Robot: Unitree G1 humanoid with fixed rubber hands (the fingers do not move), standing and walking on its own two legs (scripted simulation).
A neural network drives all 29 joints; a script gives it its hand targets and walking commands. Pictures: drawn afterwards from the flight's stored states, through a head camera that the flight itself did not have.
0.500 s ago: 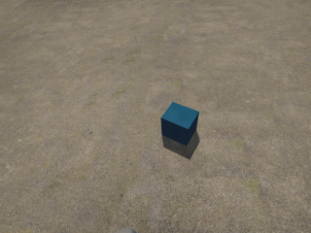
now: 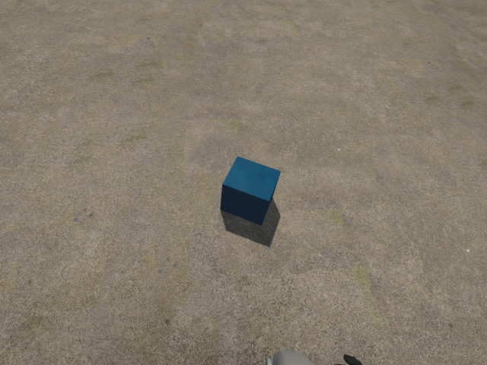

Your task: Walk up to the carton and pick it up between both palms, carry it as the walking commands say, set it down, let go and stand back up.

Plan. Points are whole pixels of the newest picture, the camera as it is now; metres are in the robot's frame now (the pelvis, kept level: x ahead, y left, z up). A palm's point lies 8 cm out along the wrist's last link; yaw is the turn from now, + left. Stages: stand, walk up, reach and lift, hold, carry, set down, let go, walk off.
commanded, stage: walk up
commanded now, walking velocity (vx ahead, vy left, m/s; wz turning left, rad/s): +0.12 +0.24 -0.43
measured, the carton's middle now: (249, 191) +0.91 -0.06 -0.67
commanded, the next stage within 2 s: none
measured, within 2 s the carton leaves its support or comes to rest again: neither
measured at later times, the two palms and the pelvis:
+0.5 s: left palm (143, 226) +0.39 +0.23 -0.13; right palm out of the picture -0.05 -0.06 -0.11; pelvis +0.18 +0.07 -0.01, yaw -10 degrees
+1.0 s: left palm (102, 193) +0.49 +0.36 -0.17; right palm (308, 198) +0.50 -0.15 -0.11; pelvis +0.47 +0.11 -0.01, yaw -14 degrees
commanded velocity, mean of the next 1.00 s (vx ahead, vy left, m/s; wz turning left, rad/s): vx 0.37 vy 0.10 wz -0.20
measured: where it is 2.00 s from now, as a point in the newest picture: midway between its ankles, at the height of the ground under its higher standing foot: (228, 242)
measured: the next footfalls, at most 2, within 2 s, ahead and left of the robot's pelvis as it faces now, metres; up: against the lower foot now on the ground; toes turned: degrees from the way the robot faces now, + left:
right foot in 0.64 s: +0.34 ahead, -0.07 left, +0.00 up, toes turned -20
left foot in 0.86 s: +0.48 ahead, +0.20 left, +0.00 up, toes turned -5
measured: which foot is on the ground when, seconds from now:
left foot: down 0.00-0.64, up 0.66-0.84, down 0.86-1.00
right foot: up 0.00-0.62, down 0.64-0.86, up 0.88-1.00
